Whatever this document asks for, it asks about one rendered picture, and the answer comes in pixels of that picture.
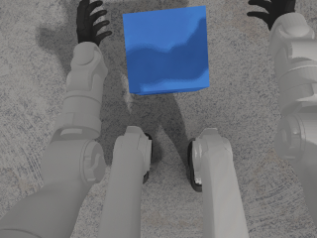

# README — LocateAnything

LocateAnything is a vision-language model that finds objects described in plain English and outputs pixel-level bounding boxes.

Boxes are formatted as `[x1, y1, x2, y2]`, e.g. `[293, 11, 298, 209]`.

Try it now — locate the robot left upper arm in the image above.
[0, 139, 106, 238]

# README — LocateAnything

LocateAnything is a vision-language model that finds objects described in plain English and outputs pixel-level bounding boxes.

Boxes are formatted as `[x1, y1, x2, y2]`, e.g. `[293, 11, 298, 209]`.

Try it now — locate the carton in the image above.
[122, 5, 210, 95]

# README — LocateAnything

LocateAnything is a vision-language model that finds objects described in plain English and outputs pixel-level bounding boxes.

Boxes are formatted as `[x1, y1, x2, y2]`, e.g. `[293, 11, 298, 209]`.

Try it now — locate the left robot hand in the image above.
[76, 0, 112, 48]

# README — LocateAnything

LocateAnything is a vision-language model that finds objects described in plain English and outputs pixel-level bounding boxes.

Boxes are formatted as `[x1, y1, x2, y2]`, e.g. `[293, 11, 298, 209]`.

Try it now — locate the robot right forearm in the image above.
[267, 12, 317, 116]

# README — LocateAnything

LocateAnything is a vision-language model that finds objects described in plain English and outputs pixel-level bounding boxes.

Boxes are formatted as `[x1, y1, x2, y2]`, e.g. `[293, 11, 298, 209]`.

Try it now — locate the left robot thigh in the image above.
[96, 132, 153, 238]

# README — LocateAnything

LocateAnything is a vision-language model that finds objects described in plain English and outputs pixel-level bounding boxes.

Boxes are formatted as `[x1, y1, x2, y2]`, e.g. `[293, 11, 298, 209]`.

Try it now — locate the robot right upper arm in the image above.
[273, 113, 317, 229]

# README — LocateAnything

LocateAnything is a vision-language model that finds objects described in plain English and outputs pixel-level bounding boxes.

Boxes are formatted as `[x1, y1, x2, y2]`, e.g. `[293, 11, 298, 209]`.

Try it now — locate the right robot thigh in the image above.
[192, 134, 250, 238]

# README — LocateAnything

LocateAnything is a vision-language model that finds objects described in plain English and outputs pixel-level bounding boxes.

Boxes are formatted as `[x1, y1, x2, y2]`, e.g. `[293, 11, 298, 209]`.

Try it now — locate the right robot hand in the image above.
[247, 0, 296, 30]

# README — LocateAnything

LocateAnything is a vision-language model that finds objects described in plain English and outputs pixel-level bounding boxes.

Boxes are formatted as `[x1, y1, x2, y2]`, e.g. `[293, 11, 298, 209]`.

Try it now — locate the robot left forearm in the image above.
[41, 42, 108, 177]

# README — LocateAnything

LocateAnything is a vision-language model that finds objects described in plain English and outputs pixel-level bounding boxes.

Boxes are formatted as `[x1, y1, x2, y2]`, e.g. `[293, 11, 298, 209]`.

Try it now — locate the robot thigh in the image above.
[96, 132, 153, 238]
[192, 134, 250, 238]

